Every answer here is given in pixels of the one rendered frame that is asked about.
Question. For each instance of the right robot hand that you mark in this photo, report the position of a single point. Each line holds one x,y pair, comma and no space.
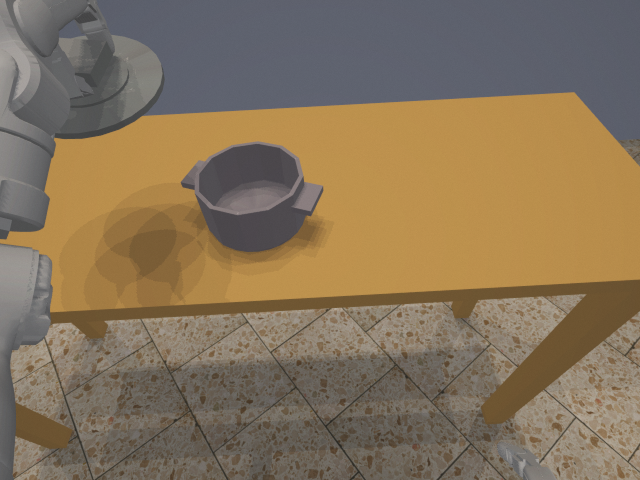
524,462

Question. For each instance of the left robot hand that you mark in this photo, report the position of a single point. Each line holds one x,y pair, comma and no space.
91,22

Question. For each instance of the robot left forearm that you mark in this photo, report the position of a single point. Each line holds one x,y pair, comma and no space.
34,105

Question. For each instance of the lid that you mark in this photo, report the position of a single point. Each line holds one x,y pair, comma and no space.
130,86

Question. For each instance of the knob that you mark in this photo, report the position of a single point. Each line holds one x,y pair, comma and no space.
90,58

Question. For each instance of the table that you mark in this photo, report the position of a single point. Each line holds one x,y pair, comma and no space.
423,201

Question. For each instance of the pot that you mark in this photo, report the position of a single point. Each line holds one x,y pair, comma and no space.
253,195

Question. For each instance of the left robot upper arm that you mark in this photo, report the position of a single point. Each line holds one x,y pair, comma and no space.
25,298

